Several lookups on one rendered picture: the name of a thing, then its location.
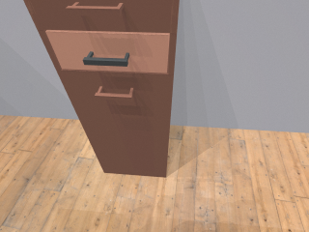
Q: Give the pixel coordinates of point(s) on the handle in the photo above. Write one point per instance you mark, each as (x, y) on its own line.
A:
(94, 10)
(101, 61)
(114, 97)

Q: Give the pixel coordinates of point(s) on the drawer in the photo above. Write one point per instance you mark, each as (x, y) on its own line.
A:
(148, 51)

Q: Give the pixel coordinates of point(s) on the cabinet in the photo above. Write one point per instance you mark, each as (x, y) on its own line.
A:
(128, 137)

